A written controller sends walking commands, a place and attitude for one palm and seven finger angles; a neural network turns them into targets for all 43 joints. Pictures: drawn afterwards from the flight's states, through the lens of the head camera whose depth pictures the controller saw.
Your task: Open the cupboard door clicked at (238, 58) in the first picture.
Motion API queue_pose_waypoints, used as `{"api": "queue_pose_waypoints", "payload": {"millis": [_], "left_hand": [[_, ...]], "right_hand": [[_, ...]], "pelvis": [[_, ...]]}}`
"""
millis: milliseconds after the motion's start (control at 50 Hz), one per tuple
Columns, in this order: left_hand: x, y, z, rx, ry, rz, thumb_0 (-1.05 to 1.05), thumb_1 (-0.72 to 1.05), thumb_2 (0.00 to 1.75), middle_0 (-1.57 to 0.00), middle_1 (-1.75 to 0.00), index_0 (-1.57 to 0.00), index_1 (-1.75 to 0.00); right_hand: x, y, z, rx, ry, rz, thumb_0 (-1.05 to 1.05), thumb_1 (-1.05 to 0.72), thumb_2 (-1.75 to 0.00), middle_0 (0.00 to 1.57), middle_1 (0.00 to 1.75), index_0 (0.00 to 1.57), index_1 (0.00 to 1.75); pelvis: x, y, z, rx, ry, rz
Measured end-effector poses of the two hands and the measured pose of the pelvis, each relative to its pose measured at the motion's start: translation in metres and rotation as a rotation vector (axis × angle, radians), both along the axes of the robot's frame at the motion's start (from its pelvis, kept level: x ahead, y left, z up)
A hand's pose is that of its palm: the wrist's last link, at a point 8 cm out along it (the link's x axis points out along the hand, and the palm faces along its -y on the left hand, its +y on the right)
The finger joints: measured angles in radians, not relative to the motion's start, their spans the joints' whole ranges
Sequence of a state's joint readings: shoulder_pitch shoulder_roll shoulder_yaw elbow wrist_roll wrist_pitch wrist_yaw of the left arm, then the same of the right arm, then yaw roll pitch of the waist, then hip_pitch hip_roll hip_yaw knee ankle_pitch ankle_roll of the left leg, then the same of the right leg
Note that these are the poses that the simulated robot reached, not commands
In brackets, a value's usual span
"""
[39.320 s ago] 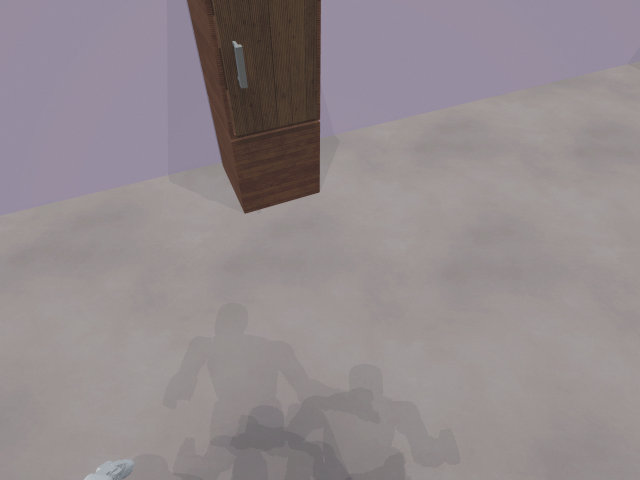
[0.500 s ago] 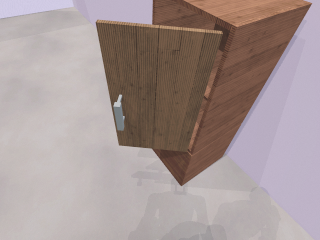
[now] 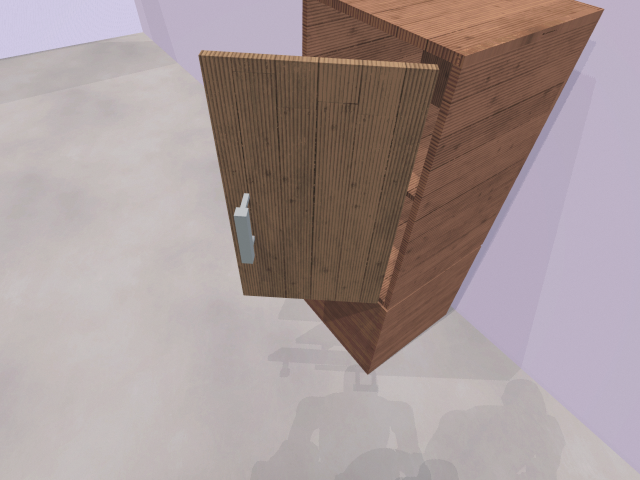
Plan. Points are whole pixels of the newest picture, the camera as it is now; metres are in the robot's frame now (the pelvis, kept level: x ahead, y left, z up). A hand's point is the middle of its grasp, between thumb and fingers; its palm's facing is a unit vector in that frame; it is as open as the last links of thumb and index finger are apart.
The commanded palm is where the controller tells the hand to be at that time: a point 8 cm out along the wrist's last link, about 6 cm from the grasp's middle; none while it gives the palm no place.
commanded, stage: come to a stop and stand still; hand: left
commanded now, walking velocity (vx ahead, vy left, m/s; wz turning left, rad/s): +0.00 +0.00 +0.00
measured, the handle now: (247, 228) +0.57 +0.17 -0.07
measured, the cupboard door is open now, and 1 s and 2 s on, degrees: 50 50 50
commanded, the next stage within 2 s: look again from close up in 0.04 s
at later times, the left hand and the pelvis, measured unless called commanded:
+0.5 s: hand out of the picture -0.03 +0.15 -0.18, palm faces +0.01 -0.99 -0.16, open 7.4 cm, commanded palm none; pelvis -0.01 -0.01 +0.00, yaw +0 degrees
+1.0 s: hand (210, 406) +0.21 +0.15 -0.01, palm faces +0.12 -0.99 -0.04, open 7.8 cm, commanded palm +0.11 +0.21 -0.07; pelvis -0.02 -0.03 -0.04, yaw +1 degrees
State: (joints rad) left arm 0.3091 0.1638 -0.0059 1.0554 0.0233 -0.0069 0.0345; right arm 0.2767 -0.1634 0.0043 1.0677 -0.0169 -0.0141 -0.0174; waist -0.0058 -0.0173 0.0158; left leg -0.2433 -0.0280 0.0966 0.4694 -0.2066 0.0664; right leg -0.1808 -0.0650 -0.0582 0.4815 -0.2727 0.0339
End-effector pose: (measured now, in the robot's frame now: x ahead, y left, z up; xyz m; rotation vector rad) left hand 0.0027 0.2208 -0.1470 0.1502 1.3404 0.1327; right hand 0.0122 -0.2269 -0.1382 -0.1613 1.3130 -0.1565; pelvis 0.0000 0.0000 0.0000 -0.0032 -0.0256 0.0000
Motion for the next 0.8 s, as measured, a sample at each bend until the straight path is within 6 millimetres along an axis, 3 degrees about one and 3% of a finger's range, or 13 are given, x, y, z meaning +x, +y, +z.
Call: {"api": "queue_pose_waypoints", "payload": {"millis": [340, 540, 740, 800], "left_hand": [[-0.034, -0.014, -0.001, -0.026, 0.07, 0.016, 0.0, 0.91, 0.9, -0.2, -0.3, -0.2, -0.3], [-0.04, -0.019, 0.0, -0.025, 0.086, 0.02, 0.0, 0.91, 0.9, -0.2, -0.3, -0.2, -0.3], [-0.031, -0.026, -0.001, -0.027, 0.069, 0.007, 0.0, 0.91, 0.9, -0.2, -0.3, -0.2, -0.3], [0.017, -0.007, 0.032, 0.052, -0.225, 0.098, 0.03, 0.94, 0.89, -0.2, -0.3, -0.2, -0.3]], "right_hand": [[-0.008, -0.007, 0.004, -0.003, 0.021, 0.002, 0.0, -0.91, -0.9, 0.2, 0.3, 0.2, 0.3], [-0.02, -0.007, 0.001, 0.012, 0.058, -0.009, 0.0, -0.91, -0.9, 0.2, 0.3, 0.2, 0.3], [-0.026, -0.007, 0.0, 0.018, 0.077, -0.015, 0.0, -0.91, -0.9, 0.2, 0.3, 0.2, 0.3], [-0.01, -0.015, 0.006, -0.021, -0.09, -0.005, 0.01, -0.92, -0.9, 0.2, 0.3, 0.21, 0.3]], "pelvis": [[-0.007, -0.007, 0.003, 0.0, 0.0, 0.0], [-0.008, -0.012, 0.004, 0.001, 0.001, -0.002], [-0.008, -0.015, 0.003, -0.005, 0.004, -0.003], [-0.009, -0.016, 0.0, 0.004, 0.0, 0.001]]}}
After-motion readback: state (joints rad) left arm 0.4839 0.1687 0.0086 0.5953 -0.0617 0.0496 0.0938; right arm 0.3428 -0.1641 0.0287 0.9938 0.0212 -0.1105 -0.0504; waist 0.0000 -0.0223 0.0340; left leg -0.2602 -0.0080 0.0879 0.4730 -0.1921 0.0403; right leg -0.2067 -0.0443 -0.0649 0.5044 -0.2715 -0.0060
